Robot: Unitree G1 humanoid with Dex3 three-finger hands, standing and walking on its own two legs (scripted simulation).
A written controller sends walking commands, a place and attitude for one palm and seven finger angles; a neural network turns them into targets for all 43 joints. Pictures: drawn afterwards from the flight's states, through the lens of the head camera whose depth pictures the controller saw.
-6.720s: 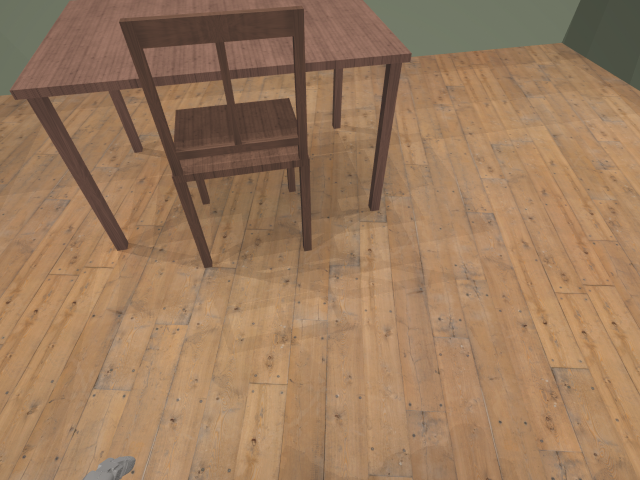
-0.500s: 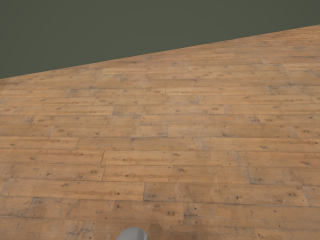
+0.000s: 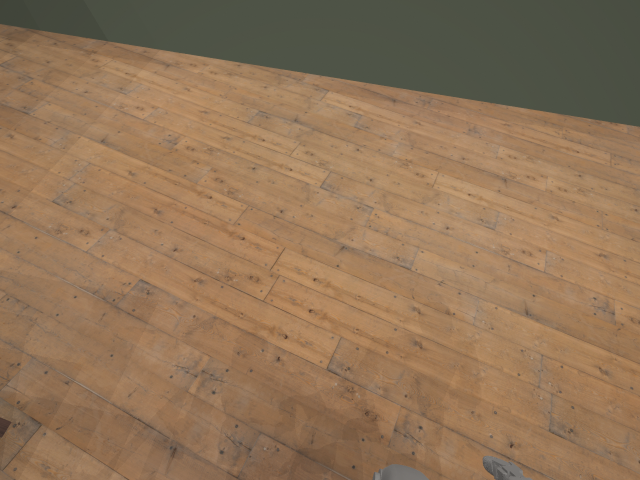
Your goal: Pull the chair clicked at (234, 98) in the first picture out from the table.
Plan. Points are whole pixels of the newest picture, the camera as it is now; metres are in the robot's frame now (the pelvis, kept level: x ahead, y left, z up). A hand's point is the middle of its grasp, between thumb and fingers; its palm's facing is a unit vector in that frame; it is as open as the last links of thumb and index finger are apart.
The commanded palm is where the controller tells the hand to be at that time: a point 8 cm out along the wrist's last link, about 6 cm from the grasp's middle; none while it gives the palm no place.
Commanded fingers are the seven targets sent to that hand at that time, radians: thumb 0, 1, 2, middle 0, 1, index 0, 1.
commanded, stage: turn to face it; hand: left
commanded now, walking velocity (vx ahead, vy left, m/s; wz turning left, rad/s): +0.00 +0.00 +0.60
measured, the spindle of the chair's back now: out of the picture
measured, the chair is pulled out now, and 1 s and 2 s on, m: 0.00 0.00 0.00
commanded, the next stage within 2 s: none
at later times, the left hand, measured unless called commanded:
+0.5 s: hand out of the picture +0.06 +0.17 -0.13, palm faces +0.27 -0.92 -0.29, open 7.4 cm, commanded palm none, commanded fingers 0.00 0.90 0.90 -0.20 -0.30 -0.20 -0.30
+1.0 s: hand out of the picture -0.09 +0.21 -0.17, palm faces +0.60 -0.75 -0.26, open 7.4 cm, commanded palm none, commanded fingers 0.00 0.90 0.90 -0.20 -0.30 -0.20 -0.30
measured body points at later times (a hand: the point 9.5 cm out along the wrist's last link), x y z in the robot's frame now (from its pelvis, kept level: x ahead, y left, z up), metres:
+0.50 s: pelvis +0.00 -0.05 +0.00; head +0.04 -0.09 +0.45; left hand +0.05 +0.21 -0.11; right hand +0.10 -0.30 -0.16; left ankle -0.05 +0.08 -0.64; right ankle +0.01 -0.15 -0.74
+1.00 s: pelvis -0.01 -0.01 +0.00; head +0.01 +0.03 +0.45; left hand -0.13 +0.25 -0.15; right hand +0.24 -0.15 -0.12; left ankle -0.06 +0.07 -0.74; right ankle +0.05 -0.15 -0.65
